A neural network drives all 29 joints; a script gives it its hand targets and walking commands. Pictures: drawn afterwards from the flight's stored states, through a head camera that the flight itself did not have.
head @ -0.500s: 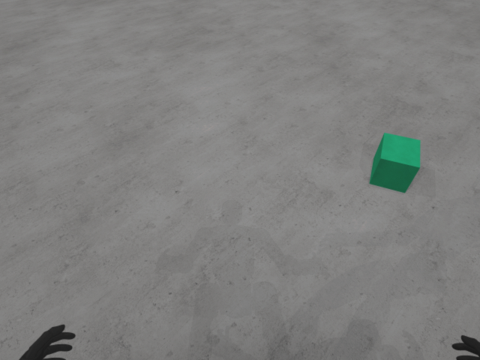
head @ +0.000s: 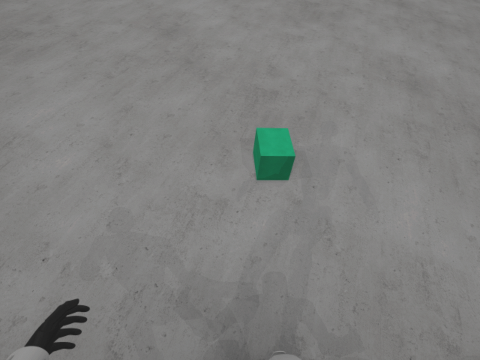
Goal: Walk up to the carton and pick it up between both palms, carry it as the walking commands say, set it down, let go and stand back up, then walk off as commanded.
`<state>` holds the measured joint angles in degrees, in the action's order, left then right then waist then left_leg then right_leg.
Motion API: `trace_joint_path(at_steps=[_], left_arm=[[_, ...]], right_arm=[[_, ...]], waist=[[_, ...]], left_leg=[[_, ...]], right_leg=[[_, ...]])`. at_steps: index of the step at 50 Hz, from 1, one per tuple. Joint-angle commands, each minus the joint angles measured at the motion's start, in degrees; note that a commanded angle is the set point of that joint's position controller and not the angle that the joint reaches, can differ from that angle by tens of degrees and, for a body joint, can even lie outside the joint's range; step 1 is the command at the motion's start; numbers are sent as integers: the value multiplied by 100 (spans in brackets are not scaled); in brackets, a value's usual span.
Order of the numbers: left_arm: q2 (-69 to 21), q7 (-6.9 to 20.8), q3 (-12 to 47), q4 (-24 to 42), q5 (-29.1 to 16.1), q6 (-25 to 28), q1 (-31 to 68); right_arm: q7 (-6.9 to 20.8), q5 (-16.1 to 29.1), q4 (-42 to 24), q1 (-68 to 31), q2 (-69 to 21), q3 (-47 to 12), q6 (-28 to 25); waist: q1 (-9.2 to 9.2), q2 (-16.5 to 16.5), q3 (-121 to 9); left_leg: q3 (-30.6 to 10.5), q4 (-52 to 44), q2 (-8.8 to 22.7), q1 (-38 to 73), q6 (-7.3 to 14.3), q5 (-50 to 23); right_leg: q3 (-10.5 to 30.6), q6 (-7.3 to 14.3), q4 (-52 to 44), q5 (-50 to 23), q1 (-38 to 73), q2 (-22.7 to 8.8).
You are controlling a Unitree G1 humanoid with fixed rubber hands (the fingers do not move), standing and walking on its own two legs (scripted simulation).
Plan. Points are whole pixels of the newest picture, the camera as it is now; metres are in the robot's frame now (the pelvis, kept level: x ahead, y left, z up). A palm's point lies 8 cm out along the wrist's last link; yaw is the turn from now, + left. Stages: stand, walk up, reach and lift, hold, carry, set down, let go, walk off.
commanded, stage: walk up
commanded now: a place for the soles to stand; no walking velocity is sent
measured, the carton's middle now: (272, 154) +1.29 -0.33 -0.68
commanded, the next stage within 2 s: none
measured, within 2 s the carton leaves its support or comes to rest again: neither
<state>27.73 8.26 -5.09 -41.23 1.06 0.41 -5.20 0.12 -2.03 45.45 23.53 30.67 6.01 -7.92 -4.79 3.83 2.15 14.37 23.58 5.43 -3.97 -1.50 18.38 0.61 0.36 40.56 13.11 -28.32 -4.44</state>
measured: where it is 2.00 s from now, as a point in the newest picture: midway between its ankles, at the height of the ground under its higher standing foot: (269, 239)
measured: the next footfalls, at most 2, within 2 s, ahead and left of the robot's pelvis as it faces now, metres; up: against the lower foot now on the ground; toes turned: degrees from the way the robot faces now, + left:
right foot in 0.08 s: +0.17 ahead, -0.15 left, +0.00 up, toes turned -6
left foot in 0.40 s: +0.35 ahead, +0.08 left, +0.00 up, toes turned -2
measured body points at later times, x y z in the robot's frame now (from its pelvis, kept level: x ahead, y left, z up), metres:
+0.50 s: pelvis +0.23 -0.03 -0.02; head +0.24 -0.01 +0.43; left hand +0.37 +0.29 -0.12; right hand +0.27 -0.39 -0.07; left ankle +0.31 +0.08 -0.74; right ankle +0.17 -0.15 -0.69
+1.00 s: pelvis +0.43 -0.10 -0.01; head +0.44 -0.10 +0.44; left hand +0.58 +0.22 -0.09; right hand +0.46 -0.45 -0.09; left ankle +0.55 +0.00 -0.73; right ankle +0.38 -0.21 -0.74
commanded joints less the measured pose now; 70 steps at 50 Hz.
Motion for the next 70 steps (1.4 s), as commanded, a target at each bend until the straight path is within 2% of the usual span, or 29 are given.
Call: trace_joint_path(at_steps=[1,3,5,6,7,9,12,19,20,21,22,27,35,36,37,38,40,44,50,51,52,53,54,58,66,67,68,69,70], left_arm=[[452,38,-83,495,-20,96,787],[591,-13,-160,352,-27,93,405],[1171,-192,-419,-39,-3,134,-1213],[1767,-332,-611,27,-34,142,-1648],[1827,-408,-585,205,-156,141,-1329],[1333,-505,-447,345,-223,167,-972],[1102,-476,-351,512,-112,267,-655],[989,-338,-143,704,-19,349,-496],[709,-358,-41,723,-13,372,-541],[309,-424,55,823,-56,401,-743],[950,-512,-65,679,-25,369,-1020],[929,-315,-186,152,-53,326,-1335],[832,-230,-285,9,17,387,-1179],[1020,-297,-378,-96,20,415,-1671],[1643,-397,-553,-156,12,461,-2283],[1958,-469,-578,20,-35,506,-2137],[1545,-546,-439,124,-133,500,-1626],[1258,-541,-307,190,-64,519,-1409],[1146,-482,-121,411,-71,450,-953],[945,-494,-15,450,-44,447,-968],[593,-501,84,568,-75,449,-937],[881,-604,7,550,-87,407,-982],[1195,-633,-71,404,-74,386,-981],[959,-472,-120,31,-37,399,-1276],[878,-367,-303,-96,21,426,-1110],[1034,-428,-375,-186,24,457,-1521],[1576,-509,-526,-213,29,496,-2006],[1829,-554,-544,-83,15,538,-1970],[1677,-576,-488,-33,-45,536,-1647]], right_arm=[[-23,37,-265,69,1334,335,34],[-33,75,-326,-1,1301,300,81],[-47,84,-503,-39,890,124,111],[-22,165,-760,12,521,-54,60],[-52,264,-744,-168,902,-9,74],[-29,273,-691,-305,919,41,43],[73,117,-404,240,777,64,87],[191,64,-280,409,765,263,13],[134,17,-173,960,1036,387,-34],[73,-66,-309,1348,1621,528,-104],[54,103,-532,611,1755,530,-72],[89,60,-666,-342,1186,251,3],[221,124,-638,-500,1101,159,136],[200,119,-634,-407,884,65,150],[200,196,-825,-534,565,-58,131],[133,232,-842,-633,718,-81,173],[105,248,-629,-559,971,-4,173],[228,143,-386,-223,736,-11,160],[284,138,-294,-129,664,121,119],[228,108,-175,294,890,231,98],[153,26,-175,835,1432,417,48],[127,79,-336,748,1727,469,41],[110,213,-413,313,1463,403,61],[128,109,-492,-258,1121,215,102],[221,150,-542,-450,1011,106,191],[187,121,-540,-328,784,12,201],[181,175,-713,-427,483,-101,174],[107,205,-661,-522,664,-103,216],[67,226,-521,-487,890,-43,230]], waist=[[-41,-1347,44],[255,-1210,-235],[1189,-28,-1023],[1452,1449,-1284],[1284,676,-1203],[928,-167,-533],[492,310,-236],[-2,76,-157],[-399,-715,-282],[-462,-1939,-570],[-92,-1083,-512],[387,-1398,228],[655,-787,-108],[942,-196,-344],[1317,1329,-560],[1224,1071,-495],[863,-64,-136],[626,555,-139],[246,211,-237],[-22,-297,-406],[-301,-1616,-540],[-200,-1433,-478],[-10,-629,-220],[297,-1332,182],[580,-925,-99],[811,-339,-259],[1136,1202,-487],[1146,881,-344],[930,118,-105]], left_leg=[[-544,-597,1126,26,982,-2092],[-338,137,1185,-368,963,-2625],[-134,2845,744,-1833,721,-2757],[-356,4437,-42,-3859,418,404],[-1218,5088,-50,-4154,419,919],[-1522,4602,384,-3834,344,472],[-1190,3092,298,-2823,200,642],[-825,1267,-274,334,394,-714],[-1631,612,142,1180,636,266],[-4769,-829,2097,1323,1217,2366],[-5489,-1269,2503,656,1739,3400],[-2220,-971,1408,-1181,1400,1069],[-993,304,946,-1906,957,912],[-790,1418,739,-2289,823,419],[-375,3612,-24,-3615,467,415],[-1125,4368,-186,-4341,437,1129],[-1707,4263,249,-4087,426,617],[-1285,2641,176,-2959,215,524],[-726,935,-411,-478,358,-624],[-1077,682,-332,456,527,-162],[-3598,-373,1217,1122,1048,1296],[-5297,-975,2158,740,1766,1930],[-4808,-873,2045,272,1892,1945],[-2604,-719,1205,-980,1558,279],[-1605,329,737,-2240,1011,951],[-1403,1317,519,-2674,871,794],[-776,3427,-173,-3885,502,928],[-1487,4273,-427,-4375,459,1166],[-2027,4408,-171,-4249,469,844]], right_leg=[[-607,169,-589,22,242,277],[-745,371,-864,101,1359,466],[-146,824,-1256,407,3875,398],[2630,1476,-1708,1097,4878,-1199],[3456,1969,-2002,615,4396,-1645],[2237,1763,-1883,-696,3347,-1298],[1017,1506,-1694,-1513,1883,-602],[965,1033,-1222,1684,-814,-217],[645,801,252,1323,-1476,245],[318,356,2251,1649,-2117,1017],[896,208,3047,1507,-2053,728],[266,-18,1427,903,-651,-155],[-848,145,-837,66,1609,489],[-578,287,-1069,435,2441,511],[2218,928,-2207,2278,3184,-889],[3909,1550,-2825,2660,3103,-1813],[2814,1636,-2389,1413,2632,-1594],[1005,1455,-1977,-1032,1821,-935],[356,1014,-1281,743,263,-553],[129,831,-339,666,-320,-313],[-494,394,1718,870,-1450,397],[161,211,2625,1643,-1945,509],[635,122,2862,1262,-1816,221],[99,-12,1401,978,-744,-134],[-639,166,-768,85,1811,463],[-302,319,-1030,601,2539,418],[2358,886,-2253,2681,3172,-1115],[3849,1467,-2909,3231,2884,-1919],[3369,1594,-2672,2798,2617,-1869]])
